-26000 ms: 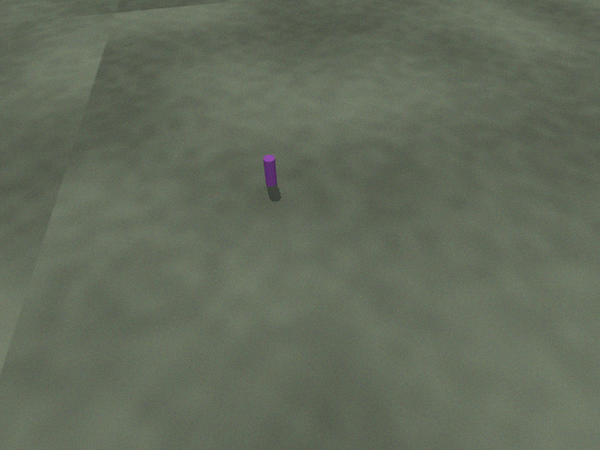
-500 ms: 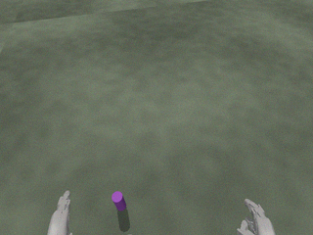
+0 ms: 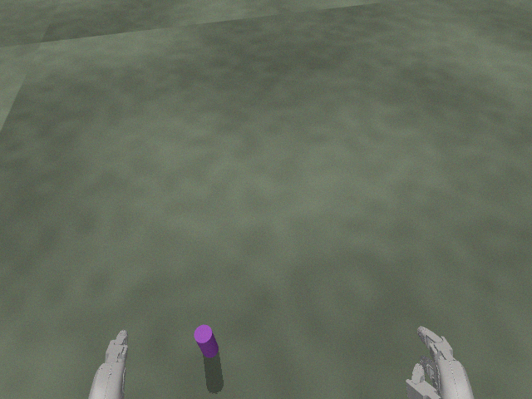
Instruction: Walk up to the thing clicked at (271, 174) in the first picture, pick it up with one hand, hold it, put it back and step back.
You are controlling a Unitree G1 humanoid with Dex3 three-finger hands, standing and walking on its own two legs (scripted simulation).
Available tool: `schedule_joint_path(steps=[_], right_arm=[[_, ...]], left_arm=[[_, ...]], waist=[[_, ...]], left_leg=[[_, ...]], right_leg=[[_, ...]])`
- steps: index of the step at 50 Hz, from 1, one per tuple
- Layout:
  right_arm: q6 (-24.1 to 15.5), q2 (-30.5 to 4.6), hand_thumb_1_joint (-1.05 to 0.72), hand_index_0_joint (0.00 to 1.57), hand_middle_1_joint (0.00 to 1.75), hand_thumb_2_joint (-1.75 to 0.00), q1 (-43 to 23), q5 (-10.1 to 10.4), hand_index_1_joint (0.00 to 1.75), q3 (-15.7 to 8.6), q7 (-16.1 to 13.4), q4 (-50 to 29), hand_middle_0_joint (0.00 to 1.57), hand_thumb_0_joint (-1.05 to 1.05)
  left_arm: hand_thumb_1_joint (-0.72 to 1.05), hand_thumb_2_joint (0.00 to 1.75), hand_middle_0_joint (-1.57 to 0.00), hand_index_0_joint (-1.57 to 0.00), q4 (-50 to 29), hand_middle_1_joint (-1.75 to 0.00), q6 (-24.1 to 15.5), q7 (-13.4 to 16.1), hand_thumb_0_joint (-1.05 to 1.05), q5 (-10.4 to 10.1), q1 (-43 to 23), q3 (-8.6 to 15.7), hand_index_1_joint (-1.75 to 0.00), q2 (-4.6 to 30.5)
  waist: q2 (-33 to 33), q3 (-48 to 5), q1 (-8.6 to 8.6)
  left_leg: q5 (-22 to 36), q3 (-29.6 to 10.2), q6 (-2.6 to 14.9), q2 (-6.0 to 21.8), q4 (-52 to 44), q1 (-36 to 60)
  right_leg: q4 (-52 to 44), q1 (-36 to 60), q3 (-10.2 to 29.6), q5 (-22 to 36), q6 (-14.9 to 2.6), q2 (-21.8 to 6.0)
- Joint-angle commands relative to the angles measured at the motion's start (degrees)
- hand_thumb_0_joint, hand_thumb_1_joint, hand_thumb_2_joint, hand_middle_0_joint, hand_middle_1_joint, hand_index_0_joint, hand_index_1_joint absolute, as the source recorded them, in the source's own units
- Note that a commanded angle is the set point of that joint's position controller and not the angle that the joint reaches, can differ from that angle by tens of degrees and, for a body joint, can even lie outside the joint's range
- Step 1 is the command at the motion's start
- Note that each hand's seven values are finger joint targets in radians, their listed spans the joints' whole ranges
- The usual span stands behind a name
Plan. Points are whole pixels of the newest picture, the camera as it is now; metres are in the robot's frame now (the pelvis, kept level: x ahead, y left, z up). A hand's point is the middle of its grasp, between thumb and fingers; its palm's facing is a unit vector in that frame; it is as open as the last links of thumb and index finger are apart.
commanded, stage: home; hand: left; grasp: from the side
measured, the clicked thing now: (206, 341) +0.42 +0.22 -0.64
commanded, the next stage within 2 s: stand in 1.20 s
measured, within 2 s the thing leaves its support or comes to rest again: neither
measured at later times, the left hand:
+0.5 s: hand (158, 398) +0.16 +0.17 -0.05, palm faces +0.11 -0.95 -0.30, open 17.6 cm
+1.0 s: hand out of the picture +0.16 +0.18 -0.05, palm faces +0.11 -0.95 -0.29, open 17.5 cm
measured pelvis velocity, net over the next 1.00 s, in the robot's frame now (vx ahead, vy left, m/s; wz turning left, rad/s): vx -0.01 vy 0.00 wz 0.00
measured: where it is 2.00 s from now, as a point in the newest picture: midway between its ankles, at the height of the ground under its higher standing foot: outside the picture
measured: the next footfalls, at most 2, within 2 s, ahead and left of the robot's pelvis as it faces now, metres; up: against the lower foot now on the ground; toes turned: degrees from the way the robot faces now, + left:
none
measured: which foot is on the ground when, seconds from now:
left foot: down 0.00-1.00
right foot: down 0.00-1.00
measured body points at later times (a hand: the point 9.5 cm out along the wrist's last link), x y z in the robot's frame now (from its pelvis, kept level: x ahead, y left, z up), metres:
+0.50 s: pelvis +0.00 -0.01 +0.00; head +0.02 -0.01 +0.45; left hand +0.15 +0.22 -0.03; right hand +0.16 -0.25 -0.07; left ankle +0.01 +0.14 -0.68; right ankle -0.01 -0.13 -0.68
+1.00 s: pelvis -0.01 +0.00 +0.00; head +0.01 -0.01 +0.45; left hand +0.15 +0.23 -0.03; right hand +0.15 -0.25 -0.07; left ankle +0.01 +0.14 -0.68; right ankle -0.01 -0.13 -0.68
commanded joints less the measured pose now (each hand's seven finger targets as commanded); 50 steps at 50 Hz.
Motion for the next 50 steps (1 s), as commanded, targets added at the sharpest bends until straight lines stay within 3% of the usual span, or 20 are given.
schedule_joint_path(steps=[1,7,8,14,15,17,18,19,20,21,22,28,35,38,40,42,50], right_arm=[[-3.07,-6.72,-0.9,0.2,0.3,-0.9,-3.87,0.02,0.3,-2.69,-0.47,-8.94,0.2,0.0],[-3.32,-6.81,-0.9,0.2,0.3,-0.9,-3.86,0.12,0.3,-2.72,-0.49,-8.81,0.2,0.0],[-3.38,-6.68,-0.9,0.2,0.3,-0.9,-3.66,0.09,0.3,-2.69,-0.45,-8.75,0.2,0.0],[-3.79,-6.72,-0.9,0.2,0.3,-0.9,-4.18,0.18,0.3,-2.67,-0.44,-8.64,0.2,0.0],[-3.74,-6.75,-0.9,0.2,0.3,-0.9,-4.12,0.19,0.3,-2.77,-0.44,-8.69,0.2,0.0],[-3.74,-6.28,-0.9,0.2,0.3,-0.9,-3.88,0.18,0.3,-2.36,-0.41,-8.44,0.2,0.0],[-3.94,-7.19,-0.9,0.2,0.3,-0.9,-4.0,0.11,0.3,-3.06,-0.57,-8.66,0.2,0.0],[-3.89,-6.77,-0.9,0.2,0.3,-0.9,-3.75,0.13,0.3,-2.84,-0.63,-8.35,0.2,0.0],[-3.89,-6.77,-0.9,0.2,0.3,-0.9,-3.4,0.04,0.3,-2.87,-0.73,-8.24,0.2,0.0],[-3.95,-6.37,-0.9,0.2,0.3,-0.9,-3.26,0.1,0.3,-2.5,-0.63,-7.78,0.2,0.0],[-4.02,-6.87,-0.9,0.2,0.3,-0.9,-3.25,-0.01,0.3,-3.02,-0.72,-7.83,0.2,0.0],[-4.12,-6.69,-0.9,0.2,0.3,-0.9,-4.1,0.1,0.3,-2.6,-0.71,-7.77,0.2,0.0],[-4.15,-6.65,-0.9,0.2,0.3,-0.9,-3.87,-0.07,0.3,-2.8,-0.68,-7.86,0.2,0.0],[-4.1,-6.66,-0.9,0.2,0.3,-0.9,-3.83,0.04,0.3,-2.67,-0.64,-7.89,0.2,0.0],[-4.1,-6.67,-0.9,0.2,0.3,-0.9,-4.32,0.02,0.3,-2.59,-0.54,-7.93,0.2,0.0],[-4.28,-6.58,-0.9,0.2,0.3,-0.9,-4.3,-0.04,0.3,-2.72,-0.59,-8.18,0.2,0.0],[-4.3,-6.67,-0.9,0.2,0.3,-0.9,-3.64,-0.12,0.3,-2.79,-0.82,-7.98,0.2,0.0]], left_arm=[[-0.59,0.03,-0.04,-0.04,-10.41,-0.05,-3.03,0.43,0.0,0.59,-0.98,3.48,-0.05,6.11],[-0.59,0.03,-0.04,-0.04,-9.11,-0.05,-3.03,0.17,0.0,0.53,-1.56,3.46,-0.05,6.09],[-0.61,0.02,-0.04,-0.04,-9.98,-0.04,-3.07,0.23,0.0,0.54,-0.81,3.76,-0.04,6.26],[-0.57,0.04,-0.05,-0.05,-9.8,-0.05,-3.33,0.08,0.0,0.55,-2.56,3.29,-0.05,6.06],[-0.57,0.04,-0.05,-0.05,-10.14,-0.05,-3.38,0.13,0.0,0.58,-1.53,3.78,-0.05,6.36],[-0.59,0.03,-0.04,-0.04,-9.09,-0.05,-3.33,-0.17,0.0,0.59,-0.54,2.42,-0.05,5.19],[-0.59,0.03,-0.05,-0.05,-10.08,-0.05,-3.49,0.05,0.0,0.6,-2.17,3.45,-0.05,6.05],[-0.57,0.04,-0.05,-0.05,-10.02,-0.05,-3.51,0.05,0.0,0.6,-1.5,3.64,-0.05,6.24],[-0.58,0.04,-0.05,-0.05,-9.36,-0.05,-3.43,-0.01,0.0,0.7,-1.4,3.09,-0.05,5.93],[-0.6,0.03,-0.04,-0.04,-9.3,-0.05,-3.32,-0.14,0.0,0.62,-1.65,2.68,-0.05,5.29],[-0.57,0.05,-0.05,-0.05,-9.55,-0.05,-3.26,0.05,0.0,0.75,-1.47,3.69,-0.05,6.18],[-0.57,0.05,-0.05,-0.05,-8.85,-0.05,-3.11,-0.03,0.0,0.61,-2.35,3.24,-0.05,5.92],[-0.59,0.03,-0.04,-0.04,-9.16,-0.05,-3.24,-0.14,0.0,0.69,-1.92,3.0,-0.05,5.3],[-0.56,0.05,-0.05,-0.05,-9.22,-0.05,-3.18,-0.04,0.0,0.63,-1.89,3.96,-0.05,6.58],[-0.57,0.05,-0.05,-0.05,-9.32,-0.05,-3.27,-0.16,0.0,0.54,-2.8,2.85,-0.05,5.71],[-0.54,0.06,-0.05,-0.05,-9.83,-0.06,-3.53,-0.08,0.0,0.59,-2.8,3.42,-0.06,5.74],[-0.56,0.05,-0.05,-0.05,-8.9,-0.05,-3.44,-0.11,0.0,0.79,-1.94,3.17,-0.05,5.75]], waist=[[-1.12,-5.5,0.05],[-2.23,-4.69,-0.6],[-2.02,-5.62,0.0],[-1.1,-3.9,-0.33],[-1.17,-5.08,0.19],[-0.95,-5.14,-0.09],[-2.25,-5.88,-0.56],[-1.79,-5.4,0.14],[-2.4,-6.66,-0.75],[-1.9,-5.93,-0.51],[-1.46,-6.77,-0.54],[-1.79,-3.35,-0.15],[-1.4,-5.73,-0.39],[-1.76,-4.4,0.14],[-0.93,-3.41,-0.12],[-1.52,-4.44,-0.01],[-2.09,-4.94,-0.36]], left_leg=[[11.89,2.24,1.97,-3.15,-8.23,6.22],[11.31,2.65,2.31,-3.14,-7.85,6.04],[11.94,2.53,2.23,-3.12,-8.06,6.54],[7.77,2.69,2.18,-3.18,-8.95,6.0],[8.28,2.62,2.11,-3.15,-9.0,6.29],[10.11,2.6,2.12,-3.12,-8.66,6.78],[10.46,2.47,2.19,-2.96,-8.51,6.83],[11.23,2.88,2.21,-3.13,-7.95,6.64],[12.72,2.88,2.37,-3.13,-7.41,7.28],[13.04,2.9,2.27,-3.11,-7.7,7.39],[14.23,2.83,2.17,-2.9,-7.54,7.83],[9.4,2.84,2.24,-3.07,-8.85,6.56],[12.42,2.58,2.07,-2.84,-8.65,7.84],[11.28,2.69,2.23,-3.08,-8.64,6.78],[8.88,2.79,2.2,-3.08,-9.37,6.61],[8.51,2.59,2.17,-3.01,-9.36,6.74],[11.23,3.08,2.29,-3.07,-8.33,7.19]], right_leg=[[-9.71,2.16,-0.81,13.06,-0.58,2.21],[-10.35,1.55,-0.31,13.06,-0.34,1.99],[-9.93,2.45,-0.46,13.44,-0.42,2.02],[-10.64,0.82,-0.27,9.04,-0.58,1.98],[-10.49,1.5,-0.34,9.29,-0.7,2.03],[-10.21,1.14,-0.47,11.1,-0.65,2.18],[-10.03,1.57,-0.46,11.64,-0.62,2.2],[-10.3,1.92,-0.12,12.79,-0.45,1.88],[-10.03,2.48,0.05,14.76,-0.24,1.88],[-9.67,1.97,-0.12,14.94,-0.28,2.0],[-9.24,2.32,-0.18,16.1,-0.38,2.04],[-10.82,0.94,-0.27,10.65,-0.5,1.95],[-9.83,2.16,-0.45,13.53,-0.68,2.18],[-10.27,1.98,-0.33,12.44,-0.62,1.92],[-10.7,0.94,-0.34,9.93,-0.76,1.95],[-10.71,1.48,-0.41,9.41,-0.82,2.03],[-10.65,1.81,-0.11,12.83,-0.52,1.84]])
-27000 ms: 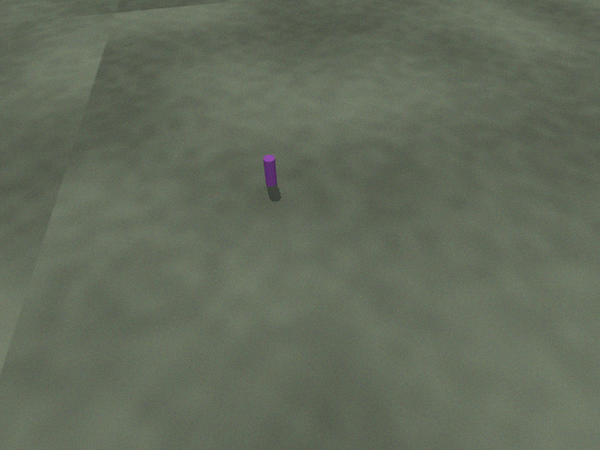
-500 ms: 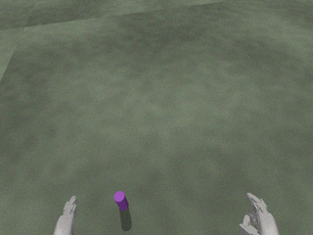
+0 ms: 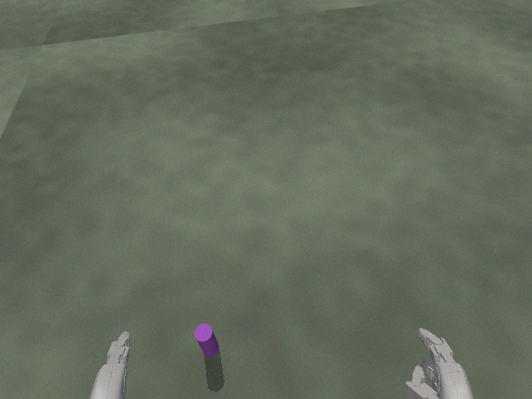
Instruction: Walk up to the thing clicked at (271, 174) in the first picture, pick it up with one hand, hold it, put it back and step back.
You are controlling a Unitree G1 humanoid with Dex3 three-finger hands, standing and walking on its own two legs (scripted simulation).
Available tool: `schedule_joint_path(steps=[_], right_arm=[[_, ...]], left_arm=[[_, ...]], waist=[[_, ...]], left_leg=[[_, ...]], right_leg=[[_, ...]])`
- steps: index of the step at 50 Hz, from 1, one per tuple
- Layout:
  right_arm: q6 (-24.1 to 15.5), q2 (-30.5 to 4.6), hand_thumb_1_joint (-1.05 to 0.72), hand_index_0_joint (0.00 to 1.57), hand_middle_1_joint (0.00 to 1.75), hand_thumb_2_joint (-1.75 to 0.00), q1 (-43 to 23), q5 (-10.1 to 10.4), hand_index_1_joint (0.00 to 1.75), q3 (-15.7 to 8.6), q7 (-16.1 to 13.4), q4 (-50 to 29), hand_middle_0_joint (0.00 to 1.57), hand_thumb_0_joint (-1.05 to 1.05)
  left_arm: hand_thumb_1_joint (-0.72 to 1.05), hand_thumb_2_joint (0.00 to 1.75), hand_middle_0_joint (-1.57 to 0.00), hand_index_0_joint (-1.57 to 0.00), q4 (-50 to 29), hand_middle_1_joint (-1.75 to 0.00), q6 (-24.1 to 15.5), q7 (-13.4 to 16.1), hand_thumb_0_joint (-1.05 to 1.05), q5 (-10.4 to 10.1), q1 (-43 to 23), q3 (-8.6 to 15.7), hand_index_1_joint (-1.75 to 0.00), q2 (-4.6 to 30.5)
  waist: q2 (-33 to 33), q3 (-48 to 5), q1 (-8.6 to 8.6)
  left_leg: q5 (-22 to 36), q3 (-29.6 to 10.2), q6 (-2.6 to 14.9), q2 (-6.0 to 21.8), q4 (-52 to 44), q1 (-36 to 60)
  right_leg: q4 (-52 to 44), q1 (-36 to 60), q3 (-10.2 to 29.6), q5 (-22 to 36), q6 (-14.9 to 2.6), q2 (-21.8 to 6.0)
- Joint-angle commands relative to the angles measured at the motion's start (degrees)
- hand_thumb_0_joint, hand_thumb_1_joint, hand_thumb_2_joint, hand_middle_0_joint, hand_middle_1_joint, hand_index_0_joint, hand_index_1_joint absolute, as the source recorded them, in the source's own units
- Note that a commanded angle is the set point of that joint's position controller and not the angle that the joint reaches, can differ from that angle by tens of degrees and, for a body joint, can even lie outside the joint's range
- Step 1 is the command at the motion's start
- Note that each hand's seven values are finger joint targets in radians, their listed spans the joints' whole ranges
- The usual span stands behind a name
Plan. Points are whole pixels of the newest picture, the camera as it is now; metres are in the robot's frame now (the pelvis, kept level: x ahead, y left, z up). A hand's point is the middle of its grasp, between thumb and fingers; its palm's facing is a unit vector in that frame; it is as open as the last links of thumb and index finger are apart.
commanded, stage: home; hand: left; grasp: from the side
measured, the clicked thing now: (207, 340) +0.42 +0.23 -0.64
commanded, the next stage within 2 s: stand in 0.20 s
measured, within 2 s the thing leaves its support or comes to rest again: neither
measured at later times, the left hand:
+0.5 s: hand (148, 394) +0.17 +0.19 -0.06, palm faces +0.11 -0.95 -0.29, open 15.6 cm
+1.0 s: hand out of the picture +0.08 +0.26 -0.11, palm faces -0.01 -0.93 -0.36, open 7.5 cm
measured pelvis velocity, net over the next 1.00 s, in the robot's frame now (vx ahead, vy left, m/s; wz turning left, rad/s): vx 0.00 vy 0.01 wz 0.00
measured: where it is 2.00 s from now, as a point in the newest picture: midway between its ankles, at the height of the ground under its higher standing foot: outside the picture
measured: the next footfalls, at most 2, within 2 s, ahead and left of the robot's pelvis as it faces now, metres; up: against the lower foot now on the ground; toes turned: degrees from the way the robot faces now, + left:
none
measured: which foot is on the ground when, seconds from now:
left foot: down 0.00-1.00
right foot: down 0.00-1.00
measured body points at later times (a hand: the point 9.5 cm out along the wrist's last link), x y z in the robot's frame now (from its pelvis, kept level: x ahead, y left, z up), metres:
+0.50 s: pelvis +0.00 +0.01 +0.00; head +0.02 +0.01 +0.45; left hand +0.16 +0.24 -0.03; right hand +0.16 -0.23 -0.07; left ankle +0.02 +0.14 -0.69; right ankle +0.00 -0.13 -0.69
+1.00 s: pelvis +0.00 +0.01 +0.03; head +0.01 +0.02 +0.48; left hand +0.08 +0.31 -0.09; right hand +0.09 -0.28 -0.09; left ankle +0.02 +0.14 -0.69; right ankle +0.00 -0.13 -0.69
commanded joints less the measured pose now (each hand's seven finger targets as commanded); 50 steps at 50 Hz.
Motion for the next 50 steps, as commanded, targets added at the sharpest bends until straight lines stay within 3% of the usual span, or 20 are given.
schedule_joint_path(steps=[1,2,14,15,17,18,26,31,32,33,35,38,41,44,47,50], right_arm=[[-3.1,-6.61,-0.9,0.2,0.3,-0.9,-4.02,0.03,0.3,-2.39,-0.55,-8.95,0.2,0.0],[-3.08,-6.62,-0.9,0.2,0.3,-0.9,-3.88,-0.01,0.3,-2.52,-0.54,-8.79,0.2,0.0],[-3.26,-6.82,-0.9,0.2,0.3,-0.9,-3.8,-0.06,0.3,-2.6,-0.48,-8.84,0.2,0.0],[-3.32,-6.75,-0.9,0.2,0.3,-0.9,-4.05,0.02,0.3,-2.54,-0.42,-8.73,0.2,0.0],[-3.31,-6.94,-0.9,0.2,0.3,-0.9,-4.05,-0.01,0.3,-2.65,-0.43,-8.89,0.2,0.0],[-3.34,-6.7,-0.9,0.2,0.3,-0.9,-3.89,-0.04,0.3,-2.55,-0.47,-8.86,0.2,0.0],[-3.32,-6.76,-0.9,0.2,0.3,-0.9,-3.52,-0.09,0.3,-2.65,-0.58,-8.73,0.2,0.0],[-3.29,-6.81,-0.9,0.2,0.3,-0.9,-3.76,-0.01,0.3,-2.55,-0.63,-8.48,0.2,0.0],[0.91,-15.25,-0.9,0.2,0.3,-0.9,-6.7,-6.42,0.3,-4.66,2.78,3.4,0.2,0.0],[2.48,-14.99,-0.9,0.2,0.3,-0.9,-5.86,-7.17,0.3,-5.25,4.99,5.73,0.2,0.0],[3.52,-14.51,-0.9,0.2,0.3,-0.9,-6.22,-5.41,0.3,-5.49,6.97,6.62,0.2,0.0],[3.64,-13.97,-0.9,0.2,0.3,-0.9,-6.57,-3.45,0.3,-5.5,9.36,9.51,0.2,0.0],[4.34,-14.19,-0.9,0.2,0.3,-0.9,-7.31,-3.45,0.3,-5.83,9.99,12.54,0.2,0.0],[4.75,-14.46,-0.9,0.2,0.3,-0.9,-6.72,-3.49,0.3,-5.86,10.07,15.48,0.2,0.0],[4.71,-15.26,-0.9,0.2,0.3,-0.9,-6.31,-3.12,0.3,-5.68,9.92,18.36,0.2,0.0],[5.0,-15.97,-0.9,0.2,0.3,-0.9,-6.51,-2.88,0.3,-5.35,9.6,21.07,0.2,0.0]], left_arm=[[-0.55,0.06,-0.05,-0.05,-11.02,-0.05,-2.91,0.54,0.0,0.57,-2.25,2.53,-0.05,5.54],[-0.57,0.05,-0.05,-0.05,-11.29,-0.05,-3.05,0.7,0.0,0.58,-2.34,3.51,-0.05,6.17],[-0.57,0.04,-0.05,-0.05,-11.75,-0.05,-3.01,0.68,0.0,0.7,-2.4,2.73,-0.05,5.85],[-0.57,0.04,-0.05,-0.05,-10.82,-0.05,-2.81,0.71,0.0,0.59,-1.63,2.98,-0.05,5.84],[-0.41,0.2,-0.2,-0.2,-11.07,-0.21,-2.93,0.75,0.0,0.65,-2.08,2.85,-0.21,5.7],[-0.33,0.28,-0.2,-0.2,-11.45,-0.29,-2.92,0.69,0.0,0.67,-1.89,2.61,-0.29,5.63],[0.31,0.9,-0.2,-0.2,-10.77,-0.3,-2.77,0.72,0.0,0.79,-1.11,3.0,-0.3,5.85],[0.71,0.9,-0.2,-0.2,-10.92,-0.3,-2.7,0.79,0.0,0.69,-1.79,3.0,-0.3,6.03],[0.79,0.9,-0.2,-0.2,9.18,-0.3,-9.62,-2.11,0.0,5.96,-11.52,5.37,-0.3,14.11],[0.87,0.9,-0.2,-0.2,14.9,-0.3,-12.27,-3.68,0.0,6.58,-9.68,5.79,-0.3,14.88],[0.9,0.9,-0.2,-0.2,19.05,-0.3,-15.27,-5.23,0.0,5.23,-9.85,4.94,-0.3,16.06],[0.9,0.9,-0.2,-0.2,25.97,-0.3,-16.46,-6.19,0.0,3.54,-12.79,4.36,-0.3,15.31],[0.9,0.9,-0.2,-0.2,32.4,-0.3,-17.12,-6.16,0.0,3.57,-15.06,4.3,-0.3,16.53],[0.9,0.9,-0.2,-0.2,37.62,-0.3,-17.83,-5.99,0.0,3.24,-15.88,4.29,-0.3,16.98],[0.9,0.9,-0.2,-0.2,42.31,-0.3,-17.93,-5.77,0.0,2.58,-16.14,4.14,-0.3,16.96],[0.9,0.9,-0.2,-0.2,46.7,-0.3,-17.56,-5.67,0.0,2.19,-16.06,3.7,-0.3,16.74]], waist=[[-1.68,-4.76,-0.49],[-0.75,-5.14,-0.3],[-0.02,-4.73,-0.4],[0.59,-4.16,0.3],[0.03,-4.56,-0.17],[-0.06,-4.31,-0.17],[-0.93,-6.03,-0.16],[-0.21,-5.24,0.0],[-5.9,3.64,1.49],[-7.6,-0.17,1.61],[-3.98,-0.59,1.16],[-3.69,-0.35,1.8],[-3.31,2.13,1.46],[-2.28,2.5,1.18],[-0.9,2.03,1.44],[0.31,2.82,1.83]], left_leg=[[9.14,2.54,2.4,-3.08,-7.67,6.0],[9.21,2.55,2.34,-3.06,-7.65,6.13],[8.05,1.88,2.05,-2.76,-8.96,6.5],[7.42,1.81,1.93,-2.77,-9.44,6.0],[7.51,1.65,1.96,-2.67,-9.35,6.08],[8.09,1.73,2.0,-2.69,-9.11,6.12],[11.33,2.02,2.13,-2.75,-7.98,6.76],[10.49,2.01,2.03,-2.77,-8.41,6.58],[15.43,-0.65,4.22,-0.92,-10.19,7.67],[15.84,0.93,5.52,-0.84,-9.34,9.89],[15.0,-0.88,6.36,-1.38,-11.18,12.52],[12.45,-1.27,5.69,-1.62,-14.24,14.67],[8.33,-1.83,5.78,-1.22,-17.76,15.42],[11.47,-1.63,5.53,-0.95,-19.78,18.41],[18.24,-2.91,5.27,0.5,-22.98,20.82],[18.93,-3.94,5.05,1.56,-27.04,21.71]], right_leg=[[-10.24,1.35,-0.73,10.76,-0.41,1.75],[-10.24,1.37,-0.63,10.76,-0.48,1.76],[-9.57,0.96,-1.33,8.86,-0.84,2.24],[-9.57,0.7,-1.58,8.06,-0.98,2.3],[-9.47,0.74,-1.6,8.15,-1.01,2.36],[-9.54,0.89,-1.53,8.73,-0.92,2.28],[-9.21,1.83,-1.22,12.23,-0.7,2.09],[-9.47,1.49,-1.24,11.1,-0.79,2.09],[-11.98,7.42,4.42,12.95,-4.64,-2.91],[-12.07,9.73,6.01,16.7,-5.93,-4.08],[-12.31,9.91,7.4,16.03,-6.48,-4.3],[-14.62,10.62,6.79,12.7,-5.26,-4.49],[-18.38,10.63,6.75,7.47,-4.6,-4.65],[-20.14,12.69,6.77,11.98,-3.99,-4.96],[-19.93,16.85,5.22,18.66,-3.23,-4.55],[-22.31,20.17,4.73,19.1,-2.79,-4.41]])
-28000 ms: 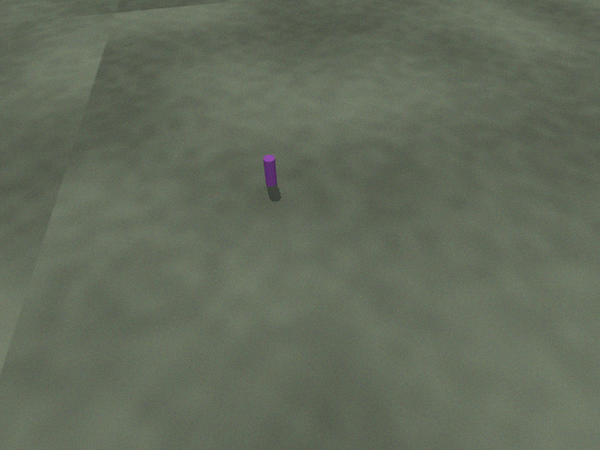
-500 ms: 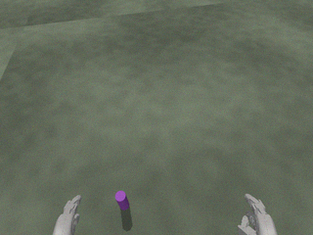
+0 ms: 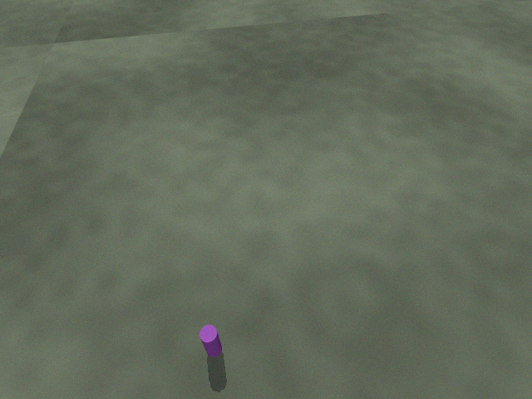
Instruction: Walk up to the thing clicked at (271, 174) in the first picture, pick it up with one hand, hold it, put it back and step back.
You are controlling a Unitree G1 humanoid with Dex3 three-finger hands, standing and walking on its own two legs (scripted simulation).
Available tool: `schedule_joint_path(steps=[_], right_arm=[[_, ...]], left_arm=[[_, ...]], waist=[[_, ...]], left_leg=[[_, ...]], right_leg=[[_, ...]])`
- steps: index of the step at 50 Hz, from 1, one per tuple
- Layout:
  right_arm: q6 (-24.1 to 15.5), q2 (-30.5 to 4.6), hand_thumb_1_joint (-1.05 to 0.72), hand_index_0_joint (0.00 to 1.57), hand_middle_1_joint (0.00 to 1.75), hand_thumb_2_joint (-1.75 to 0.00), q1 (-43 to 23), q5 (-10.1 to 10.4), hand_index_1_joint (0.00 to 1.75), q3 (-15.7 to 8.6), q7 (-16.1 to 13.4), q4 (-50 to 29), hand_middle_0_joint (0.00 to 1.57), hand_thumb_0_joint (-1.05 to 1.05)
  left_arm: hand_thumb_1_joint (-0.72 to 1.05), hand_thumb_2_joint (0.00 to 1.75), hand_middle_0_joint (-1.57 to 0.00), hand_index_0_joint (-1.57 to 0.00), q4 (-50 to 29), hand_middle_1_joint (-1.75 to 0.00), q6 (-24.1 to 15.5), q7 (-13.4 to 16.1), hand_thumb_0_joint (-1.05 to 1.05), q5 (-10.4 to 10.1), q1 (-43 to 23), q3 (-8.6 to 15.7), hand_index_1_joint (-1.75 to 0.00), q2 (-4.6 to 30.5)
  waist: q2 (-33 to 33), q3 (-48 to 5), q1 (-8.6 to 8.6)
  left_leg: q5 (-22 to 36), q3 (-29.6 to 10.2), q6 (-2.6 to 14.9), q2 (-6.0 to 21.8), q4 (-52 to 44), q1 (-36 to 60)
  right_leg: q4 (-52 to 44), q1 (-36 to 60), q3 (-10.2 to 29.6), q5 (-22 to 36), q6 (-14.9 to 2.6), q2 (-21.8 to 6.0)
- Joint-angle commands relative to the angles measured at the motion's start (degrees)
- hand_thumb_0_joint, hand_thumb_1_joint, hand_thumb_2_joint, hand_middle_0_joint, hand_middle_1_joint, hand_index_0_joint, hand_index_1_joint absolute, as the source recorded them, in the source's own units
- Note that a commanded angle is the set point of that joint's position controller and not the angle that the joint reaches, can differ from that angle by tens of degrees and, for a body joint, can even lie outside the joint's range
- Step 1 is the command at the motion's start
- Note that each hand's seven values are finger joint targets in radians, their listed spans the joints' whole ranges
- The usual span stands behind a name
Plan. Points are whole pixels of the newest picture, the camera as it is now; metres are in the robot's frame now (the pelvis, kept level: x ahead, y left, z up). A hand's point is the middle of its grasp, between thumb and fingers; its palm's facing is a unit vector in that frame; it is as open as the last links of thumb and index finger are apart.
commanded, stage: stand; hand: left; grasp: from the side
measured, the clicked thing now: (211, 341) +0.42 +0.21 -0.67
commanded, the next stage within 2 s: step back in 1.82 s
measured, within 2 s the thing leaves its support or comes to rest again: neither
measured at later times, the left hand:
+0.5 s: hand out of the picture +0.04 +0.24 -0.13, palm faces +0.01 -0.94 -0.35, open 7.4 cm
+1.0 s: hand out of the picture +0.07 +0.24 -0.13, palm faces -0.01 -0.94 -0.34, open 7.4 cm
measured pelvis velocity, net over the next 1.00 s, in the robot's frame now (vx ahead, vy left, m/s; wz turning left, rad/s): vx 0.00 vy -0.01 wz -0.01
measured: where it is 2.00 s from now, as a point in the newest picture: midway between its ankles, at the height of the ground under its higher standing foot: outside the picture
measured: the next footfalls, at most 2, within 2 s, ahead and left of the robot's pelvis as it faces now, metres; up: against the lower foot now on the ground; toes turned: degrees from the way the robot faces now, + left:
none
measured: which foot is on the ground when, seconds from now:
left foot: down 0.00-1.00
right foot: down 0.00-1.00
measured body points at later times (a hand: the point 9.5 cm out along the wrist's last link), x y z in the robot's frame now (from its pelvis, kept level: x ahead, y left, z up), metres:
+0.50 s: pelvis -0.01 -0.01 +0.03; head -0.01 -0.01 +0.48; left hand +0.04 +0.29 -0.11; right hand +0.07 -0.29 -0.12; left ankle +0.02 +0.13 -0.72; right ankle +0.00 -0.14 -0.72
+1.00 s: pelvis +0.00 -0.01 +0.03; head +0.00 -0.02 +0.48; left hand +0.07 +0.29 -0.11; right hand +0.06 -0.30 -0.11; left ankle +0.02 +0.13 -0.72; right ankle +0.00 -0.14 -0.72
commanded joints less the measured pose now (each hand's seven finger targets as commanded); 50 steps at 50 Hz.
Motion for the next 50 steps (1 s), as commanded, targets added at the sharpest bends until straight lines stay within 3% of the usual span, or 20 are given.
schedule_joint_path(steps=[1,4,9,16,21,26,33,40,45,50], right_arm=[[-1.54,-9.82,-0.9,0.2,0.3,-0.9,-3.27,0.69,0.3,-1.53,-0.59,-1.69,0.2,0.0],[-1.3,-10.19,-0.9,0.2,0.3,-0.9,-3.98,1.13,0.3,-1.13,-0.75,0.71,0.2,0.0],[-0.86,-10.98,-0.9,0.2,0.3,-0.9,-4.26,1.36,0.3,-0.75,-0.81,4.15,0.2,0.0],[-0.76,-10.37,-0.9,0.2,0.3,-0.9,-4.9,1.66,0.3,-0.44,-0.6,7.25,0.2,0.0],[-0.28,-10.56,-0.9,0.2,0.3,-0.9,-5.97,1.77,0.3,-0.4,-0.34,8.57,0.2,0.0],[-0.05,-10.77,-0.9,0.2,0.3,-0.9,-6.18,1.71,0.3,-0.42,-0.23,9.39,0.2,0.0],[-0.48,-11.05,-0.9,0.2,0.3,-0.9,-6.7,1.99,0.3,0.12,-0.25,9.6,0.2,0.0],[-0.62,-11.79,-0.9,0.2,0.3,-0.9,-6.62,1.99,0.3,0.39,-0.48,10.2,0.2,0.0],[-0.64,-12.01,-0.9,0.2,0.3,-0.9,-6.74,2.1,0.3,0.44,-0.38,10.22,0.2,0.0],[-0.71,-12.38,-0.9,0.2,0.3,-0.9,-6.62,2.11,0.3,0.38,-0.41,10.44,0.2,0.0]], left_arm=[[0.9,0.9,-0.2,-0.2,-0.41,-0.3,-2.0,0.74,0.0,-0.64,-3.2,1.99,-0.3,8.76],[0.9,0.9,-0.2,-0.2,3.5,-0.3,-1.84,0.74,0.0,-0.52,-3.29,1.76,-0.3,9.58],[0.9,0.9,-0.2,-0.2,8.34,-0.3,-1.4,0.44,0.0,-0.68,-4.52,1.2,-0.3,9.78],[0.9,0.9,-0.2,-0.2,12.17,-0.3,-1.95,0.43,0.0,-0.66,-6.58,1.0,-0.3,10.48],[0.9,0.9,-0.2,-0.2,13.77,-0.3,-1.91,0.31,0.0,-0.66,-7.18,0.95,-0.3,10.83],[0.9,0.9,-0.2,-0.2,14.44,-0.3,-1.87,0.23,0.0,-0.72,-8.12,1.11,-0.3,11.29],[0.9,0.9,-0.2,-0.2,14.98,-0.3,-2.21,0.15,0.0,-0.81,-8.82,1.13,-0.3,11.12],[0.9,0.9,-0.2,-0.2,15.61,-0.3,-1.8,-0.04,0.0,-1.01,-9.31,1.23,-0.3,11.08],[0.9,0.9,-0.2,-0.2,15.87,-0.3,-1.68,-0.24,0.0,-1.05,-9.54,1.29,-0.3,11.45],[0.9,0.9,-0.2,-0.2,15.56,-0.3,-1.8,-0.26,0.0,-1.14,-10.11,1.37,-0.3,11.46]], waist=[[3.7,-4.48,0.43],[1.95,-3.39,0.64],[2.8,-0.39,0.16],[-0.3,-1.0,-0.2],[-0.34,1.46,-0.24],[0.86,1.36,-0.38],[0.56,-1.51,-0.33],[1.19,-1.75,-0.2],[0.17,-0.47,-0.39],[0.32,-2.12,-0.63]], left_leg=[[11.96,-6.62,3.26,4.41,-13.7,5.73],[14.24,-6.3,2.62,4.33,-15.51,6.9],[7.38,-6.65,1.96,4.54,-21.24,7.6],[11.46,-5.45,1.42,4.42,-21.72,11.11],[7.9,-5.01,0.99,4.13,-22.64,11.23],[6.37,-4.72,1.05,4.15,-23.03,9.56],[13.18,-4.71,1.22,5.07,-22.65,11.94],[13.19,-4.4,1.16,5.43,-23.72,12.01],[11.65,-4.67,0.89,5.4,-24.59,11.96],[13.86,-4.31,0.92,5.63,-24.04,12.92]], right_leg=[[-10.06,4.5,2.9,12.4,-3.78,-1.91],[-13.36,7.58,3.15,14.56,-3.57,-2.7],[-17.32,8.34,3.01,10.74,-3.05,-2.75],[-21.25,9.45,3.71,12.12,-2.75,-3.9],[-23.84,7.22,4.01,6.79,-2.37,-3.53],[-24.49,8.35,4.49,6.09,-2.42,-3.76],[-23.52,10.99,4.18,14.51,-2.43,-4.3],[-23.27,11.77,4.21,15.41,-2.71,-4.31],[-23.88,10.21,3.85,12.44,-2.51,-3.83],[-23.96,11.05,4.26,15.12,-2.52,-4.18]])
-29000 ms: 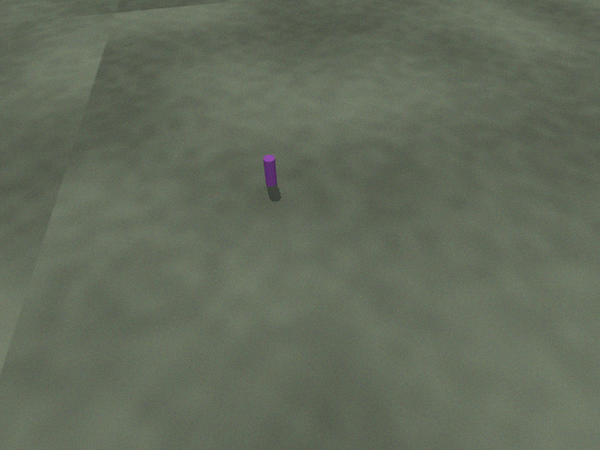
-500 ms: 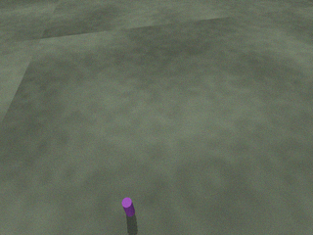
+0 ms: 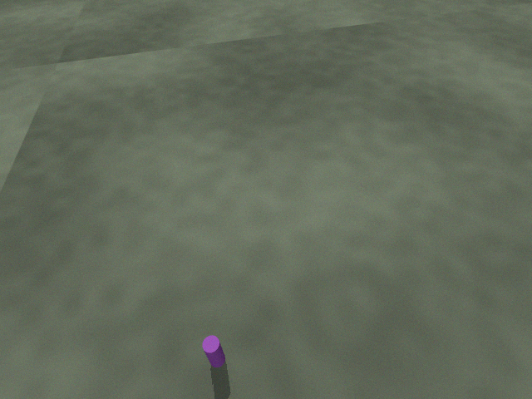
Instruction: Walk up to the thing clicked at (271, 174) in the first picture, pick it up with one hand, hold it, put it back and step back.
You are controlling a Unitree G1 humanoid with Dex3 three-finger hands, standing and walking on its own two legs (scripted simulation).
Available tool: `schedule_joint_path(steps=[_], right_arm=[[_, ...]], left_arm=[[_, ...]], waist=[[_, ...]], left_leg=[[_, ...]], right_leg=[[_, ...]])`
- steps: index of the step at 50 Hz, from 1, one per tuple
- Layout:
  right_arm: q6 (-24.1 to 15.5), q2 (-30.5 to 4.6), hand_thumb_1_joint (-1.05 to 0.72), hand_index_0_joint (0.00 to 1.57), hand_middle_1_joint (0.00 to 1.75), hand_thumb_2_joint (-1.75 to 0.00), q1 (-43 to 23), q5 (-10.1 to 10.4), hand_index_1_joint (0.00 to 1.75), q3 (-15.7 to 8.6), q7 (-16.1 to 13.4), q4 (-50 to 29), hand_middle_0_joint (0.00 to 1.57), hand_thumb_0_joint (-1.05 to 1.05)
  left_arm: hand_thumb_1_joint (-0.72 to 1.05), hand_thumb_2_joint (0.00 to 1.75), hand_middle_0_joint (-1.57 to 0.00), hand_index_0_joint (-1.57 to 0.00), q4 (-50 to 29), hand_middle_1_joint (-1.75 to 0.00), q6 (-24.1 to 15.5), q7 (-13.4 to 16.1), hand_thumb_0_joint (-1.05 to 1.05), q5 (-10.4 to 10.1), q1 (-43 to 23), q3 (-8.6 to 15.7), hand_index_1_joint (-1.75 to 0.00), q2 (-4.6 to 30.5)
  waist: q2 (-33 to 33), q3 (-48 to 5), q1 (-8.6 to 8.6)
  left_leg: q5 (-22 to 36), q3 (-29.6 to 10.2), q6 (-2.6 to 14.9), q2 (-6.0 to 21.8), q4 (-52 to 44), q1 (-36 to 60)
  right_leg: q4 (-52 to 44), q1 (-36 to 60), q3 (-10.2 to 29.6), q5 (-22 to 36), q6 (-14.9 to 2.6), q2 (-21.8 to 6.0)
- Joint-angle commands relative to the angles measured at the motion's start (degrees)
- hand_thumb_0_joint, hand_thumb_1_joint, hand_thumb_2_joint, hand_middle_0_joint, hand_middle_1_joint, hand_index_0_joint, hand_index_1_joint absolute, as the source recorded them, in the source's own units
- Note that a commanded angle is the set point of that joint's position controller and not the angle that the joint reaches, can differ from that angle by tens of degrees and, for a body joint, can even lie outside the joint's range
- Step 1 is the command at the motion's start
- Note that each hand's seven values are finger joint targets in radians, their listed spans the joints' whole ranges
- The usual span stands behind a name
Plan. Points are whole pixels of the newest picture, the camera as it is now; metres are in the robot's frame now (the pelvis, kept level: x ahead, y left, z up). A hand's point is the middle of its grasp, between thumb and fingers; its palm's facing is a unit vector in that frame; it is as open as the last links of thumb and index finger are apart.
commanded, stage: stand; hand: left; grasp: from the side
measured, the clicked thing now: (214, 352) +0.42 +0.23 -0.70
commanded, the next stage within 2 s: step back in 0.82 s
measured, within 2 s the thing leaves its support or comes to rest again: neither
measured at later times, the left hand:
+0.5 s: hand out of the picture +0.08 +0.25 -0.16, palm faces -0.01 -0.94 -0.34, open 7.4 cm
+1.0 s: hand out of the picture +0.08 +0.27 -0.16, palm faces +0.00 -0.93 -0.37, open 7.4 cm
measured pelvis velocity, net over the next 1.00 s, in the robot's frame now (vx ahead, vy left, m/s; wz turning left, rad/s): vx -0.02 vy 0.01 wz -0.01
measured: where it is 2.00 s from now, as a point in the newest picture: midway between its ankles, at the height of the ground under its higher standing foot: outside the picture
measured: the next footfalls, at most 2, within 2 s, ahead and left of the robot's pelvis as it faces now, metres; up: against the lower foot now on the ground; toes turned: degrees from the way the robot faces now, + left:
right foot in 1.48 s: -0.12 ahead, -0.10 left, +0.00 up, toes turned -2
left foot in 1.80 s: -0.17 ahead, +0.14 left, +0.00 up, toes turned -3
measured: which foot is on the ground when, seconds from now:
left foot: down 0.00-1.00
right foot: down 0.00-1.00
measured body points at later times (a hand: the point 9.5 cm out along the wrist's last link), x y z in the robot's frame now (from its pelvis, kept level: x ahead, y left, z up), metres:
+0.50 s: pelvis +0.01 +0.00 +0.00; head +0.01 -0.01 +0.45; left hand +0.08 +0.29 -0.13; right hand +0.08 -0.30 -0.14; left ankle +0.02 +0.14 -0.75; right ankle -0.01 -0.13 -0.75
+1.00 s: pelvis -0.02 +0.01 -0.01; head +0.03 +0.00 +0.43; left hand +0.08 +0.32 -0.14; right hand +0.07 -0.31 -0.14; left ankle +0.02 +0.14 -0.74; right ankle -0.01 -0.13 -0.75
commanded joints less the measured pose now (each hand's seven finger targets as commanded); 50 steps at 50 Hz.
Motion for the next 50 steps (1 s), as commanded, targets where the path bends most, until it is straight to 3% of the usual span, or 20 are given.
schedule_joint_path(steps=[1,12,16,19,27,32,40,41,44,47,48,50], right_arm=[[-1.02,-11.86,-0.9,0.2,0.3,-0.9,-2.2,0.29,0.3,-1.82,-0.52,-2.97,0.2,0.0],[-1.04,-11.81,-0.9,0.2,0.3,-0.9,-2.57,0.41,0.3,-1.76,-0.4,-2.89,0.2,0.0],[-0.88,-11.9,-0.9,0.2,0.3,-0.9,-2.74,0.48,0.3,-1.76,-0.36,-2.78,0.2,0.0],[-0.96,-11.96,-0.9,0.2,0.3,-0.9,-3.19,0.41,0.3,-1.75,-0.31,-3.08,0.2,0.0],[-0.91,-12.23,-0.9,0.2,0.3,-0.9,-3.31,0.44,0.3,-1.82,-0.26,-3.04,0.2,0.0],[-0.93,-12.34,-0.9,0.2,0.3,-0.9,-2.98,0.41,0.3,-1.92,-0.22,-2.96,0.2,0.0],[-1.11,-12.58,-0.9,0.2,0.3,-0.9,-2.99,0.41,0.3,-2.01,-0.17,-3.23,0.2,0.0],[-0.05,-15.03,-0.9,0.2,0.3,-0.9,-4.68,0.82,0.3,-3.11,0.12,-4.76,0.2,0.0],[0.82,-13.55,-0.9,0.2,0.3,-0.9,-2.45,1.79,0.3,-3.48,0.22,-7.35,0.2,0.0],[1.85,-13.7,-0.9,0.2,0.3,-0.9,-1.34,1.58,0.3,-4.33,0.33,-9.28,0.2,0.0],[2.16,-13.4,-0.9,0.2,0.3,-0.9,-1.4,1.54,0.3,-4.54,0.44,-9.93,0.2,0.0],[2.83,-13.43,-0.9,0.2,0.3,-0.9,1.4,1.15,0.3,-5.09,0.92,-10.87,0.2,0.0]], left_arm=[[0.9,0.9,-0.2,-0.2,-3.22,-0.3,-1.17,0.72,0.0,0.02,-2.17,1.85,-0.3,12.06],[0.9,0.9,-0.2,-0.2,-3.76,-0.3,-1.33,0.76,0.0,-0.11,-2.84,1.94,-0.3,12.5],[0.9,0.9,-0.2,-0.2,-3.68,-0.3,-1.26,0.72,0.0,-0.16,-2.65,1.93,-0.3,12.61],[0.9,0.9,-0.2,-0.2,-3.97,-0.3,-1.42,0.72,0.0,-0.12,-2.59,1.86,-0.3,12.4],[0.9,0.9,-0.2,-0.2,-4.19,-0.3,-1.36,0.64,0.0,-0.24,-2.72,1.98,-0.3,12.74],[0.9,0.9,-0.2,-0.2,-4.31,-0.3,-1.23,0.52,0.0,-0.16,-2.61,2.03,-0.3,12.6],[0.9,0.9,-0.2,-0.2,-4.89,-0.3,-1.38,0.46,0.0,-0.2,-2.5,1.95,-0.3,12.82],[0.9,0.9,-0.2,-0.2,-6.61,-0.3,-0.68,0.48,0.0,-1.57,-2.44,4.51,-0.3,17.0],[0.9,0.9,-0.2,-0.2,-9.41,-0.3,-0.24,0.84,0.0,-1.71,-0.76,5.15,-0.3,16.81],[0.9,0.9,-0.2,-0.2,-13.04,-0.3,0.68,0.87,0.0,-1.08,-3.37,5.62,-0.3,17.89],[0.9,0.9,-0.2,-0.2,-13.88,-0.3,0.98,0.9,0.0,-0.89,-3.57,5.68,-0.3,18.21],[0.9,0.9,-0.2,-0.2,-16.74,-0.3,1.5,0.86,0.0,0.07,-7.14,5.9,-0.3,19.23]], waist=[[-0.88,-2.67,0.08],[-1.61,-4.4,-0.18],[-0.92,-3.15,-0.33],[-1.12,-3.84,-0.2],[-0.67,-3.52,-0.23],[-0.47,-2.76,-0.51],[-1.34,-4.09,-0.42],[-1.66,2.63,-0.14],[-3.16,-5.27,-0.65],[-5.9,-7.59,-0.98],[-6.94,-6.86,-0.71],[-12.0,-6.25,-1.93]], left_leg=[[3.91,-4.53,2.1,5.08,-3.11,0.68],[8.58,-4.02,1.99,5.63,-2.71,1.87],[5.19,-3.99,1.89,5.4,-3.33,1.22],[8.35,-4.04,1.96,5.77,-2.73,2.2],[6.54,-3.94,2.06,5.8,-3.14,1.73],[2.84,-3.82,2.01,5.6,-3.8,1.44],[6.73,-4.04,2.0,6.04,-3.21,2.43],[15.31,-4.74,3.49,4.66,3.13,-2.69],[17.81,-2.52,4.2,3.48,10.65,-1.41],[9.59,-1.1,4.1,-0.11,17.33,-2.96],[4.57,-0.85,3.97,-1.42,20.32,-2.97],[-8.83,-1.46,4.79,-3.08,26.55,-2.83]], right_leg=[[-4.41,-0.88,4.65,5.81,-1.83,-5.21],[-4.03,0.49,4.6,10.34,-1.75,-5.6],[-4.91,-0.25,4.57,7.22,-1.71,-5.39],[-4.44,0.02,4.5,10.18,-1.71,-5.58],[-4.82,0.0,4.77,8.56,-1.86,-5.55],[-5.28,-1.4,4.84,5.22,-1.94,-5.27],[-4.77,-0.57,4.86,7.94,-2.05,-5.44],[-0.07,-4.91,6.13,19.04,-2.76,-4.63],[3.5,-2.27,6.15,25.6,-5.57,-6.24],[3.58,-4.79,10.18,22.67,-9.98,-10.26],[3.25,-7.57,11.11,21.67,-11.15,-11.41],[3.71,-12.84,13.25,17.9,-13.6,-14.66]])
